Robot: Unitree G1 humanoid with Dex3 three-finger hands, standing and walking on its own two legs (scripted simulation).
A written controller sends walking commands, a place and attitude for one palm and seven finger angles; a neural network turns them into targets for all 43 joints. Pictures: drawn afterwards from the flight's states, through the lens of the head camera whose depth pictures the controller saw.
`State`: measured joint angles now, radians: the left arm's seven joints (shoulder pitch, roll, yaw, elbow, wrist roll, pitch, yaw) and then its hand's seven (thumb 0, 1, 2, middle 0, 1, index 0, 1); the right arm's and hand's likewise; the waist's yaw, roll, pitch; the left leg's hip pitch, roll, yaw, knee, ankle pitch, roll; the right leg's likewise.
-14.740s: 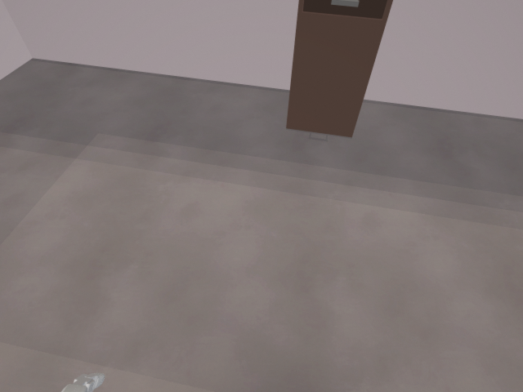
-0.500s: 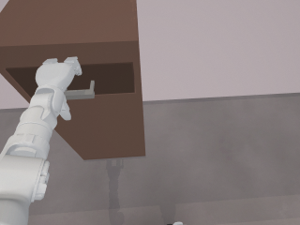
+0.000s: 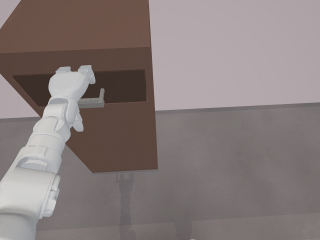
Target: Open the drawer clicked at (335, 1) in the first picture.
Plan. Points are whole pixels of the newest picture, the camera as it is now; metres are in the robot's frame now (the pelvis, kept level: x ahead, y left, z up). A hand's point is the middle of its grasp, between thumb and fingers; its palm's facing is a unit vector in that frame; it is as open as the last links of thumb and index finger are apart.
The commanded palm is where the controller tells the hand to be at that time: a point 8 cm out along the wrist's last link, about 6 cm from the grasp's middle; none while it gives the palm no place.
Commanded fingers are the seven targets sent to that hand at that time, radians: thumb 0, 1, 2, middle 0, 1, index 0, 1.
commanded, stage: lower the fingers behind the handle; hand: left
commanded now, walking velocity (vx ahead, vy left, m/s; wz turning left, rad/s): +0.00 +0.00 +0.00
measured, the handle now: (84, 97) +0.51 +0.24 +0.01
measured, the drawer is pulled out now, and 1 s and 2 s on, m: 0.00 0.00 0.00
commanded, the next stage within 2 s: close the thumb around the handle in 1.40 s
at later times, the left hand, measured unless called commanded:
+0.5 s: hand (82, 110) +0.46 +0.23 +0.02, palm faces -0.06 -0.02 -1.00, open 13.8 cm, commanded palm +0.44 +0.23 +0.08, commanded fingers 0.00 -0.50 0.30 -0.30 -1.20 -0.30 -1.20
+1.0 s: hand (85, 115) +0.46 +0.23 -0.01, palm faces -0.04 -0.03 -1.00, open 13.8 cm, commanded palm +0.45 +0.23 +0.04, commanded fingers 0.00 -0.50 0.30 -0.30 -1.20 -0.30 -1.20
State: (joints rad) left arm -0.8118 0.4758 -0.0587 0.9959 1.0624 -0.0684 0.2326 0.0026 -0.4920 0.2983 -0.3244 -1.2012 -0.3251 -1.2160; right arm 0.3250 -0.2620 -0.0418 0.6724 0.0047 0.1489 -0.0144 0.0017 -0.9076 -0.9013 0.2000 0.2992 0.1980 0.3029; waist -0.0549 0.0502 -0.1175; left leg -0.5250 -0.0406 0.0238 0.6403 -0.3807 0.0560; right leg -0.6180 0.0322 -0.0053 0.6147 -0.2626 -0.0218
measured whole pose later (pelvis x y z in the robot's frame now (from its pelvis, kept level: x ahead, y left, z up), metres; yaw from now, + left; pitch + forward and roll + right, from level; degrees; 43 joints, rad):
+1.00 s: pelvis -0.01 +0.00 -0.03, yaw +0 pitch +22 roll -1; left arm -0.82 0.50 0.00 1.12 1.11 -0.11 0.40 0.00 -0.49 0.30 -0.32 -1.20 -0.33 -1.21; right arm 0.34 -0.27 -0.05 0.71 -0.03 0.11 -0.01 0.00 -0.91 -0.90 0.20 0.30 0.20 0.30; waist -0.11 0.04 -0.15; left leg -0.78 -0.03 0.02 0.84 -0.45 0.05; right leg -0.86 0.04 -0.02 0.78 -0.31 -0.03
